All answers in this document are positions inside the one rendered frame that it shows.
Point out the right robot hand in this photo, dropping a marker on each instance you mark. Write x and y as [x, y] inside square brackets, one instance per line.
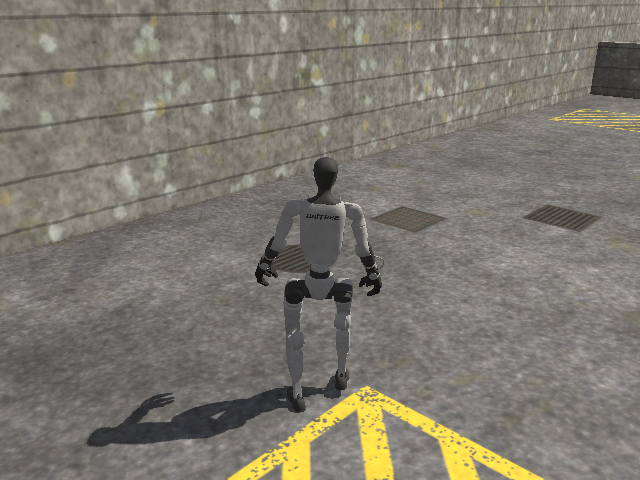
[377, 284]

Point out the left robot hand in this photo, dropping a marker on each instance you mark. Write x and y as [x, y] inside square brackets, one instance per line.
[259, 274]

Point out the left robot foot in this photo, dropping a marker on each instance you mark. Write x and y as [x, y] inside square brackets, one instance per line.
[299, 403]

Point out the right robot upper arm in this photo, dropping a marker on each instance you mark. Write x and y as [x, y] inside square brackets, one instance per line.
[354, 212]

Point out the right robot forearm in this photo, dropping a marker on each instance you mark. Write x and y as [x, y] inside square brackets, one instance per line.
[370, 264]

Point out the left robot forearm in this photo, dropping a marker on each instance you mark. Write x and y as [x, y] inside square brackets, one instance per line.
[268, 256]

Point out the robot left shin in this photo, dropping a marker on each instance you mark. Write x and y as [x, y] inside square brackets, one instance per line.
[295, 366]

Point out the left robot upper arm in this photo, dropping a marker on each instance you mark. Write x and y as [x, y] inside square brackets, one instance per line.
[291, 209]

